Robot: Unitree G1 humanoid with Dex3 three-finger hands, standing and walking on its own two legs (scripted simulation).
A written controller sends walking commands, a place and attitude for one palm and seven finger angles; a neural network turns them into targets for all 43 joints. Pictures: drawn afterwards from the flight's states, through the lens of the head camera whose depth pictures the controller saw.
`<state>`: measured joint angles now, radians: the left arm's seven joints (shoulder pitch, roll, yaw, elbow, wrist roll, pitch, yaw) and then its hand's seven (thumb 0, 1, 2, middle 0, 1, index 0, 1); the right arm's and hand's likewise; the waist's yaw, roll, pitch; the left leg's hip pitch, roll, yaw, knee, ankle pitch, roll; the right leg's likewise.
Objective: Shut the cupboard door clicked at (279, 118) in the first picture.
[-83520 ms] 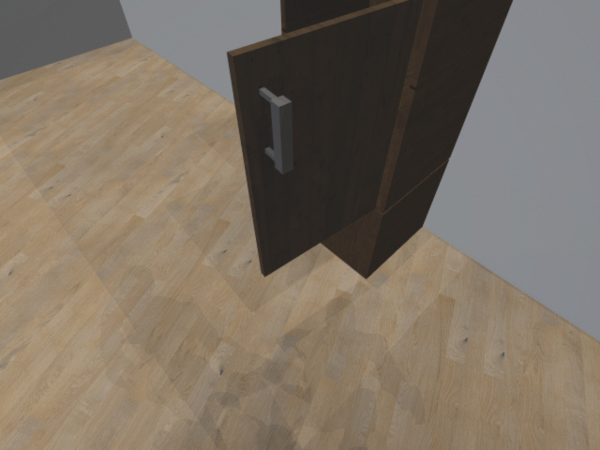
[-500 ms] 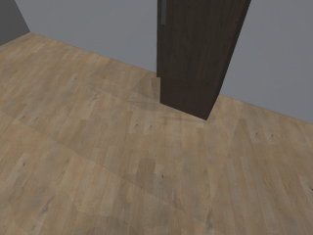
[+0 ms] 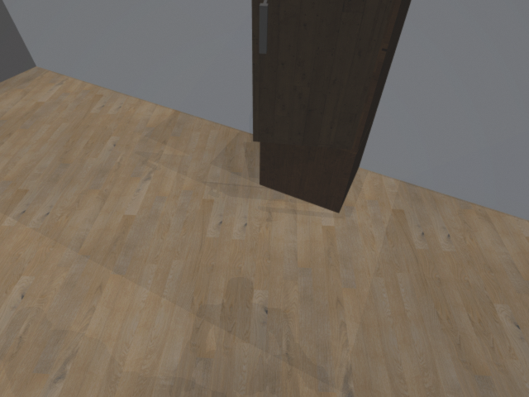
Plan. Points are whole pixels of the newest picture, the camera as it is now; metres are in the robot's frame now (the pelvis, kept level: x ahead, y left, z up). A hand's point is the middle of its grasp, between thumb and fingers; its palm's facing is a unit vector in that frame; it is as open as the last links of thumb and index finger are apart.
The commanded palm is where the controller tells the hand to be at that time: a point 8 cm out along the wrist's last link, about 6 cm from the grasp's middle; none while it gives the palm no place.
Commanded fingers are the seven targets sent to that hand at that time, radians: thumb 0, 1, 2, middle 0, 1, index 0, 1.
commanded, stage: walk to a spot facing it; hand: left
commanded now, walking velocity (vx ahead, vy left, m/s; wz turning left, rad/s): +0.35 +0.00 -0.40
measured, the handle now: (264, 26) +1.11 +0.07 +0.11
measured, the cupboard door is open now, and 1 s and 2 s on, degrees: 20 20 20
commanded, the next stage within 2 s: take the last steps up to it in 0.60 s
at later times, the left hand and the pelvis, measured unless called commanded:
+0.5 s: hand out of the picture +0.11 +0.12 -0.17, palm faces -0.04 -0.99 -0.15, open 7.4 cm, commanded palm none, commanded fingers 0.00 0.90 0.90 -0.20 -0.30 -0.20 -0.30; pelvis +0.15 -0.03 +0.00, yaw -7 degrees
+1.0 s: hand (205, 239) +0.49 +0.17 -0.16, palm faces -0.16 -0.97 -0.19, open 7.4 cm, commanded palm none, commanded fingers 0.00 0.90 0.90 -0.20 -0.30 -0.20 -0.30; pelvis +0.36 +0.01 +0.00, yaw -10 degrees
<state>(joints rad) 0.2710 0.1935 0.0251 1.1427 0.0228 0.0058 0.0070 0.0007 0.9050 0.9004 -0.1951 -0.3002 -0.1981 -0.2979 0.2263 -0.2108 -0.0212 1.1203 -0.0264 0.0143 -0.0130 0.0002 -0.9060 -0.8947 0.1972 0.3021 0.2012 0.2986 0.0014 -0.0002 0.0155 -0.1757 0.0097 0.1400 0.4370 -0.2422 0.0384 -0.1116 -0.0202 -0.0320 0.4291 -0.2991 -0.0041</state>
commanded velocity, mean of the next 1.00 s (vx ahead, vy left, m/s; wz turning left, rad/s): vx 0.31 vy -0.01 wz -0.12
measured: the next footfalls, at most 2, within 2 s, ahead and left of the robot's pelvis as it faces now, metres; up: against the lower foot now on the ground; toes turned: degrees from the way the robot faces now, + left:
right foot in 0.24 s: +0.09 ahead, -0.12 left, +0.00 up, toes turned -8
left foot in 0.66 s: +0.42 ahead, +0.07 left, +0.00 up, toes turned -1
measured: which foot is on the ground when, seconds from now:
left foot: down 0.00-0.24, up 0.26-0.64, down 0.66-1.00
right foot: down 0.00-0.06, up 0.08-0.22, down 0.24-0.66, up 0.68-1.00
